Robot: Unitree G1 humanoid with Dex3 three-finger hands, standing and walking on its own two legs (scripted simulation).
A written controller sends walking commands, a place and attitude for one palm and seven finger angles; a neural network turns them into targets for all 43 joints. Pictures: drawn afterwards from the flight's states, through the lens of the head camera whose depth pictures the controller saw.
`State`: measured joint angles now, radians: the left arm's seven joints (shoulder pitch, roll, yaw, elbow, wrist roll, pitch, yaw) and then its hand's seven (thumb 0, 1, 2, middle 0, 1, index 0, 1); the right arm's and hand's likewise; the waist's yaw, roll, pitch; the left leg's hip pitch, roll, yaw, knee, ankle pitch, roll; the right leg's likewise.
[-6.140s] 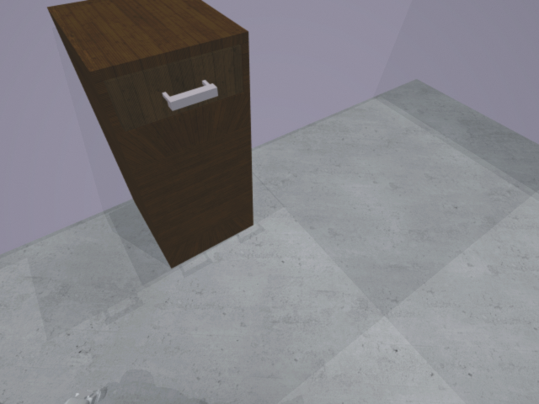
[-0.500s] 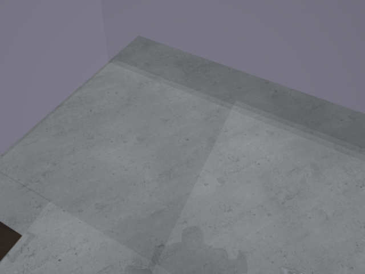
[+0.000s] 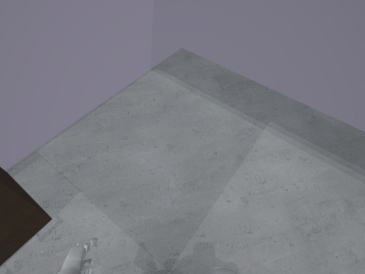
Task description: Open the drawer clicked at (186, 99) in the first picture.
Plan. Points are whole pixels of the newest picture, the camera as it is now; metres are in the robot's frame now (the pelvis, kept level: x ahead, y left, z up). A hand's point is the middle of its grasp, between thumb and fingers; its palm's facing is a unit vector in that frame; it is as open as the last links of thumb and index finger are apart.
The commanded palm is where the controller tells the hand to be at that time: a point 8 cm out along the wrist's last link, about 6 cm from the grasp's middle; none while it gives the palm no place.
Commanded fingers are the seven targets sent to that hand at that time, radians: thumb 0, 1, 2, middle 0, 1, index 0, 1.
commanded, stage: turn to face it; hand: left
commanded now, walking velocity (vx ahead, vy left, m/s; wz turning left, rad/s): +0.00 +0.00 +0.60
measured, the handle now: out of the picture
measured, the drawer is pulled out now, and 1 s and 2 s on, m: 0.00 0.00 0.00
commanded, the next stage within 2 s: take the last steps up to it in 1.40 s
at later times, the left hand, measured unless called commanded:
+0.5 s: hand out of the picture -0.03 +0.20 -0.17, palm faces +0.32 -0.91 -0.26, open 7.4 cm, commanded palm none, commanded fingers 0.00 0.90 0.90 -0.20 -0.30 -0.20 -0.30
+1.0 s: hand out of the picture -0.03 +0.29 -0.16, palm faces +0.57 -0.78 -0.24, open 7.4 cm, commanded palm none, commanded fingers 0.00 0.90 0.90 -0.20 -0.30 -0.20 -0.30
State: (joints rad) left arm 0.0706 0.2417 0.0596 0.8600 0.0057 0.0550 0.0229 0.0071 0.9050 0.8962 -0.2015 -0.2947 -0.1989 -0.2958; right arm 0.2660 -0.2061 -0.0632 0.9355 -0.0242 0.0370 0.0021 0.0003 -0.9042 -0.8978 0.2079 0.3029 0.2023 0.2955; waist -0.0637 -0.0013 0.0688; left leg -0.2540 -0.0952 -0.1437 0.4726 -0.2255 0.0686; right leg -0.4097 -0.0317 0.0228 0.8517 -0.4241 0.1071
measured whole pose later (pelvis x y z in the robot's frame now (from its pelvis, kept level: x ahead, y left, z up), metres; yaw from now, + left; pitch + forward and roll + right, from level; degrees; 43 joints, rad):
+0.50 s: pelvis -0.01 -0.01 -0.01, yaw +19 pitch +0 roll +1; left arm 0.24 0.21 0.04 0.89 0.03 0.02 0.02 0.01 0.90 0.90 -0.21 -0.30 -0.20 -0.30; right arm 0.15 -0.28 -0.09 0.93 -0.02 0.09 0.03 0.00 -0.91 -0.90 0.20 0.30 0.19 0.29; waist 0.00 0.00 0.11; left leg -0.40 0.05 0.04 0.87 -0.43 -0.08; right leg -0.19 -0.15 -0.22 0.55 -0.34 0.04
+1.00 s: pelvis -0.02 +0.04 +0.00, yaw +35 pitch +0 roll -2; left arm 0.12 0.27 0.07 0.89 0.01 0.06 0.02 0.01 0.90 0.90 -0.20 -0.29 -0.20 -0.30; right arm 0.25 -0.19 -0.04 0.92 -0.02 0.03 0.00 0.00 -0.90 -0.90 0.21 0.30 0.20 0.30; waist -0.03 -0.03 0.06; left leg -0.21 -0.10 -0.12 0.44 -0.22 0.09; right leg -0.48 -0.07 0.02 1.06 -0.36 0.12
